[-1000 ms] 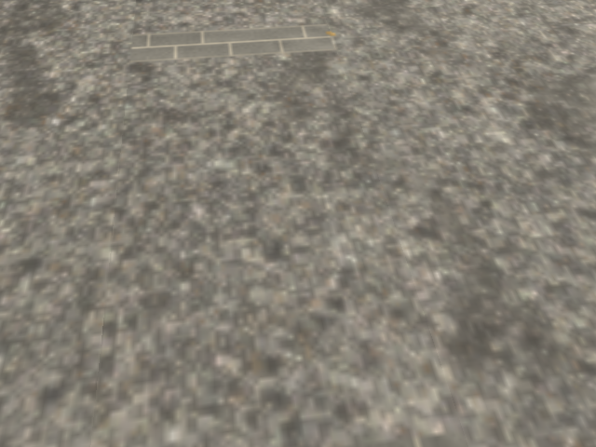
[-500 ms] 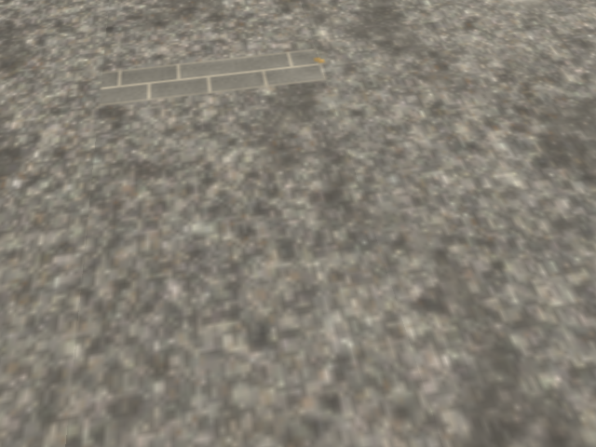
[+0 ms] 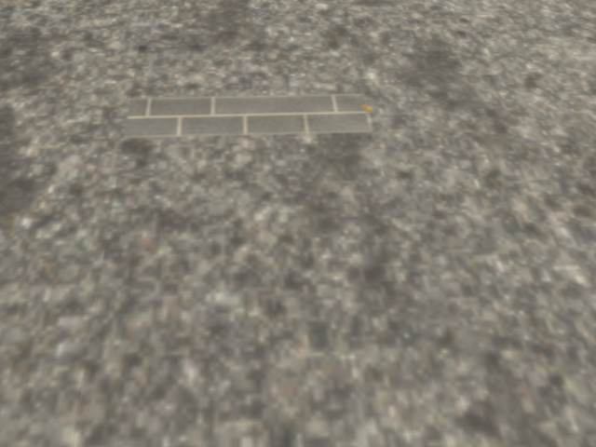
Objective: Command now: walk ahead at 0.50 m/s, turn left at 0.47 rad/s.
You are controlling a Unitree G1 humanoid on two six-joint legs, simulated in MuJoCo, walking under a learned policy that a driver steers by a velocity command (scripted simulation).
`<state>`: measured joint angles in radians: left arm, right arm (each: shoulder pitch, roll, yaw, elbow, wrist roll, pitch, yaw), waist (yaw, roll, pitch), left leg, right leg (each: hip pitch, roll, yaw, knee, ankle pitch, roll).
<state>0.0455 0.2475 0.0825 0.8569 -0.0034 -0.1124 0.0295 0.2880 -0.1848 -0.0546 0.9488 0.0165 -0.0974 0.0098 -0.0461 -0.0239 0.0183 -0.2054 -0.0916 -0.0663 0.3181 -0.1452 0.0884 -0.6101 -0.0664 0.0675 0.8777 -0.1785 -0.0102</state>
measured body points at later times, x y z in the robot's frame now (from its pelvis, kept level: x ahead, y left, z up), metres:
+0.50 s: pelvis +0.25 -0.04 +0.00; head +0.28 -0.04 +0.45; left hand +0.22 +0.24 -0.13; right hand +0.47 -0.26 -0.11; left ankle +0.30 +0.15 -0.68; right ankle +0.26 -0.14 -0.75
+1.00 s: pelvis +0.48 +0.09 +0.00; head +0.50 +0.11 +0.45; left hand +0.55 +0.39 -0.12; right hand +0.60 -0.16 -0.12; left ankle +0.45 +0.17 -0.75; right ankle +0.63 -0.06 -0.67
